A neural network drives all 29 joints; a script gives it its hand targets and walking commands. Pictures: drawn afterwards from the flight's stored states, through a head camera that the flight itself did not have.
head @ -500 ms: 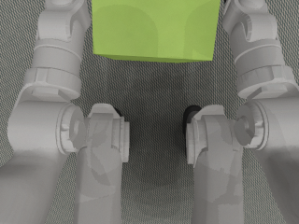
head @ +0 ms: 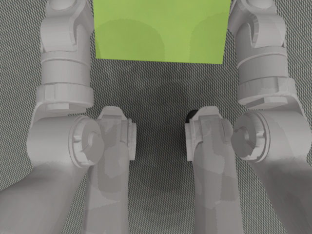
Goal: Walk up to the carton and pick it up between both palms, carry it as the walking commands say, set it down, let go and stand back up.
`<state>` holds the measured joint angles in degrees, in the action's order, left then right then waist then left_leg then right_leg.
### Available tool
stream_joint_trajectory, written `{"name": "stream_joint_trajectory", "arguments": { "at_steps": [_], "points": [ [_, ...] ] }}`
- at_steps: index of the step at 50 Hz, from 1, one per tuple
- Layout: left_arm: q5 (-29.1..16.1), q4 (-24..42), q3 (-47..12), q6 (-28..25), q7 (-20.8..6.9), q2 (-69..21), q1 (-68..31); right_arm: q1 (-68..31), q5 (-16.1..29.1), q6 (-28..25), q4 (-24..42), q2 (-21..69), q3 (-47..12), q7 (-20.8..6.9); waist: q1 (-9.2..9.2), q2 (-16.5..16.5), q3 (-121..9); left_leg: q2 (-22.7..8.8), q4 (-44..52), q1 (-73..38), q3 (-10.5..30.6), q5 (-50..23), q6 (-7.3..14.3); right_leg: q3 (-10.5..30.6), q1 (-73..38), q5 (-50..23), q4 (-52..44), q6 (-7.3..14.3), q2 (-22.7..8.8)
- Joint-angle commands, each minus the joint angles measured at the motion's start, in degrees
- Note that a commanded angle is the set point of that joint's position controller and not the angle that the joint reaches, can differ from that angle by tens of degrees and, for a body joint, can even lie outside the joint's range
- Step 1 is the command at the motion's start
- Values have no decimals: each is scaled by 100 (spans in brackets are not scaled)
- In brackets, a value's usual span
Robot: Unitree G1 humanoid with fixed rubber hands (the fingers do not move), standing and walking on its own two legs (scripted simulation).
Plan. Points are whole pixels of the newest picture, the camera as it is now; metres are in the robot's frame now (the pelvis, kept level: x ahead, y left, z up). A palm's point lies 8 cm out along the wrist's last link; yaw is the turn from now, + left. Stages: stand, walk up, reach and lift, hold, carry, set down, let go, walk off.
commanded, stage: reach and lift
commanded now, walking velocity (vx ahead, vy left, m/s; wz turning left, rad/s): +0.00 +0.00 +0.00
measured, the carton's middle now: (156, 7) +0.55 +0.01 -0.19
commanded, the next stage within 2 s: none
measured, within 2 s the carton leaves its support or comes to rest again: neither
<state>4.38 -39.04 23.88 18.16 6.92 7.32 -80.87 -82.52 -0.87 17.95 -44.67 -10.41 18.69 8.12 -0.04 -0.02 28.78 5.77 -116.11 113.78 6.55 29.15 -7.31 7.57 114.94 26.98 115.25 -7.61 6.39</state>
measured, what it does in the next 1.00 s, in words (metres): rises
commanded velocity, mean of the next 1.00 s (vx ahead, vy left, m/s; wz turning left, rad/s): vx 0.00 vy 0.00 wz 0.00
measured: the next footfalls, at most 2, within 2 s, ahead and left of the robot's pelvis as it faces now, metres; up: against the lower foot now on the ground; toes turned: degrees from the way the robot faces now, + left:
none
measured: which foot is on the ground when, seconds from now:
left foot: down 0.00-1.00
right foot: down 0.00-1.00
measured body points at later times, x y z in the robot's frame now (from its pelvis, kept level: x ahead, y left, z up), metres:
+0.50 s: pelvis +0.01 +0.00 +0.04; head +0.36 +0.00 +0.30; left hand +0.55 +0.15 -0.08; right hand +0.55 -0.14 -0.09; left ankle +0.15 +0.15 -0.38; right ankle +0.16 -0.15 -0.38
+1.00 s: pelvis +0.03 +0.01 +0.09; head +0.29 +0.01 +0.46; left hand +0.54 +0.14 +0.04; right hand +0.53 -0.15 +0.02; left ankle +0.15 +0.15 -0.38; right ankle +0.16 -0.14 -0.38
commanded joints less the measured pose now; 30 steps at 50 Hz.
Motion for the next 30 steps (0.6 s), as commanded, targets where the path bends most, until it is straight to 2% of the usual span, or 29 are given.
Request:
{"name": "stream_joint_trajectory", "arguments": {
  "at_steps": [1,3,4,8,12,14,15,16,18,19,21,24,28,29,30],
  "points": [
    [-394,-88,-2872,159,-1862,-5831,-3620,-3517,315,109,73,6320,-2434,-1922,40,26,-11070,226,1193,-2736,-1605,-224,482,-1684,-2983,-142,-1150,455,191],
    [-462,146,-2906,82,-1887,-5972,-3682,-3393,373,38,222,6471,-2348,-1942,1,114,-11460,253,1164,-2881,-1598,-805,468,-1669,-3069,-746,-1126,449,252],
    [-486,254,-2906,50,-1901,-5980,-3668,-3425,415,7,334,6495,-2369,-1936,74,113,-11620,255,1161,-2893,-1626,-971,472,-1634,-3194,-895,-1153,437,266],
    [-769,784,-3306,-29,-1873,-6131,-3521,-3551,615,-86,1079,6644,-2852,-1837,87,-29,-12534,298,1081,-3258,-1623,-1719,445,-1540,-3868,-1623,-1163,400,302],
    [-859,992,-3637,63,-1830,-6009,-3303,-3735,728,-25,1611,6501,-3435,-1736,222,-169,-13192,263,1123,-3657,-1583,-1839,401,-1530,-4435,-1726,-1195,382,274],
    [-932,1295,-3777,138,-1790,-5995,-3267,-3646,730,79,1963,6518,-3685,-1691,173,-336,-13952,305,1157,-4103,-1591,-1979,389,-1547,-4935,-1870,-1251,353,288],
    [-974,1439,-3888,181,-1769,-5922,-3218,-3746,798,115,2223,6499,-3861,-1663,244,-349,-14378,313,1166,-4321,-1606,-2125,380,-1556,-5201,-2031,-1231,340,306],
    [-933,1091,-3864,232,-1762,-5868,-3156,-3706,784,169,1952,6495,-3876,-1669,276,-357,-13819,283,1179,-4091,-1615,-1959,368,-1563,-4898,-1830,-1256,331,275],
    [-1079,1686,-4153,295,-1706,-5912,-3287,-3700,949,239,2507,6505,-4075,-1645,247,-341,-14467,350,1224,-4535,-1613,-2382,377,-1585,-5297,-2252,-1264,305,353],
    [-1077,1675,-4148,329,-1680,-5898,-3241,-3707,957,274,2489,6479,-4080,-1646,320,-349,-14369,359,1277,-4541,-1603,-2324,380,-1567,-5241,-2155,-1279,313,359],
    [-1107,1873,-4227,347,-1630,-5870,-3420,-3685,982,311,2472,6451,-4002,-1629,312,-243,-14368,362,1374,-4756,-1582,-2241,374,-1533,-5289,-2019,-1324,334,357],
    [-1052,1784,-4228,376,-1588,-5913,-3569,-3556,872,363,2116,6399,-3706,-1642,199,6,-13735,337,1620,-4679,-1530,-1702,362,-1504,-4934,-1474,-1487,409,323],
    [-756,900,-3839,479,-1681,-6149,-3491,-3372,463,426,1194,6413,-3034,-1807,-108,136,-12266,279,2022,-4249,-1411,-556,387,-1595,-4149,-368,-1827,492,245],
    [-641,664,-3728,513,-1717,-6202,-3389,-3353,405,449,1016,6456,-2929,-1864,-68,201,-12029,264,2092,-4151,-1429,-374,391,-1594,-4004,-186,-1912,509,244],
    [-608,520,-3637,524,-1753,-6301,-3390,-3408,335,438,950,6438,-2857,-1911,-124,230,-11842,260,2193,-4081,-1398,-188,394,-1605,-3962,-38,-1989,535,230]
  ]
}}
